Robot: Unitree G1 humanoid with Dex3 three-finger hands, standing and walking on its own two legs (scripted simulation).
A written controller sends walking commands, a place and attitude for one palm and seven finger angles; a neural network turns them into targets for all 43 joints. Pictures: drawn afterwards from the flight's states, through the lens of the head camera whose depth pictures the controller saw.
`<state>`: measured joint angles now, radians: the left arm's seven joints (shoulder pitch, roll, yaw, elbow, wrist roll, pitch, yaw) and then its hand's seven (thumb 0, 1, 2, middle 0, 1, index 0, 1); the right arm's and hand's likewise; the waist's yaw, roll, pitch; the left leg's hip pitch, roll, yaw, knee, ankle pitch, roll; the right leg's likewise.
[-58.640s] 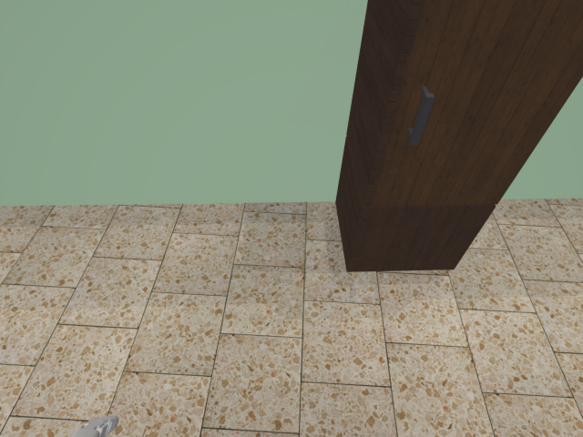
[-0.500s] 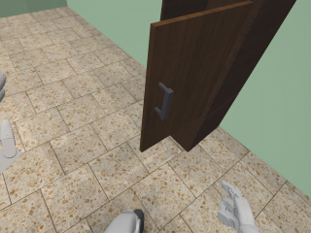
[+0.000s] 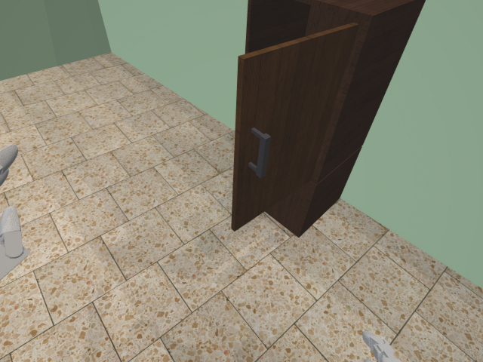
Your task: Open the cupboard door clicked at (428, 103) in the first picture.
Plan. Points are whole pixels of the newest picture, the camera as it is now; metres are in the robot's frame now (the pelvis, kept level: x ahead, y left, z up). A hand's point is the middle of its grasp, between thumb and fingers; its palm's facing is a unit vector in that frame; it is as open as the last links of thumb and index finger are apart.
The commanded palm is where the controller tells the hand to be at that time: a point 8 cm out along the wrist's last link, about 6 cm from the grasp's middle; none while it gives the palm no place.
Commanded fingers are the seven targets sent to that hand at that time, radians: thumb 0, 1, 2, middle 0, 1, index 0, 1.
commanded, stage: stop stepping back and stand still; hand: left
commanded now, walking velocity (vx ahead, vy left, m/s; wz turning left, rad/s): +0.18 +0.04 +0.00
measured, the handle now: (258, 153) +0.62 -0.01 -0.01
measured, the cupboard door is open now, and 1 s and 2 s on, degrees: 85 85 85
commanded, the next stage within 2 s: let the arm hang, fingers relaxed in 1.12 s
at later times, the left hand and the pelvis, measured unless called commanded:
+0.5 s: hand (1, 233) +0.21 +0.30 +0.19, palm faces +0.44 -0.74 -0.52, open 7.4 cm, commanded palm +0.13 +0.33 +0.17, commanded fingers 0.00 0.90 0.90 -0.20 -0.30 -0.20 -0.30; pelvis -0.02 +0.03 -0.01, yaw -1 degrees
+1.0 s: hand (49, 235) +0.23 +0.27 +0.15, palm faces +0.43 -0.76 -0.48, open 7.4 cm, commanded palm +0.18 +0.30 +0.17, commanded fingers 0.00 0.90 0.90 -0.20 -0.30 -0.20 -0.30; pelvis +0.03 +0.01 -0.01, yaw -2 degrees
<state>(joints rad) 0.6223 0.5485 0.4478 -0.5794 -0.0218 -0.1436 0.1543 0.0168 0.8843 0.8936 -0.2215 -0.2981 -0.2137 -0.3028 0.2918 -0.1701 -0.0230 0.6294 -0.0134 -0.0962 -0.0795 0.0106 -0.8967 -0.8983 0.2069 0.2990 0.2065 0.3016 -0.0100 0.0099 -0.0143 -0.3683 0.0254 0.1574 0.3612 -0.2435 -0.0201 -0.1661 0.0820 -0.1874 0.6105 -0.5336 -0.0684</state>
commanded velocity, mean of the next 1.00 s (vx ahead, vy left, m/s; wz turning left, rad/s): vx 0.05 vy -0.02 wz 0.00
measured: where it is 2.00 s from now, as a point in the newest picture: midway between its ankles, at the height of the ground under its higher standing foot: outside the picture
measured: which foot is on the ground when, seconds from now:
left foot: down 0.00-0.00, up 0.02-0.32, down 0.34-0.64, up 0.66-0.88, down 0.90-1.00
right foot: up 0.00-0.00, down 0.02-0.36, up 0.38-0.58, down 0.60-1.00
